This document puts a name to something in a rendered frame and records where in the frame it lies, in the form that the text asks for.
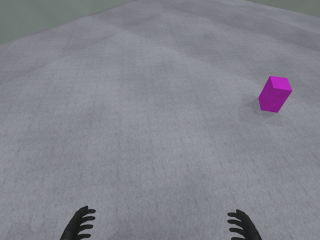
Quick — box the carton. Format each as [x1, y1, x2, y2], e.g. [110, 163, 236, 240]
[258, 76, 292, 113]

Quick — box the robot right hand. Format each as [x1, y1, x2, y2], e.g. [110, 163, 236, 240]
[227, 209, 262, 240]

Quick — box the robot left hand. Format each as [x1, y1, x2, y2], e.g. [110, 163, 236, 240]
[60, 206, 96, 240]

